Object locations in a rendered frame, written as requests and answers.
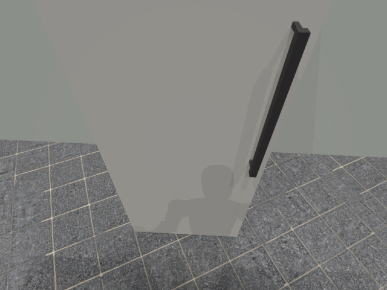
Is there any handle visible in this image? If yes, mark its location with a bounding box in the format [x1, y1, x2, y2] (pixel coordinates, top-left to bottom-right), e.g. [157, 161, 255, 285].
[249, 21, 311, 177]

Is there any fridge door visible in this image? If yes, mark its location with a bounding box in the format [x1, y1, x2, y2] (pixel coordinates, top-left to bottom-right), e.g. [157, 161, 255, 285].
[33, 0, 333, 237]

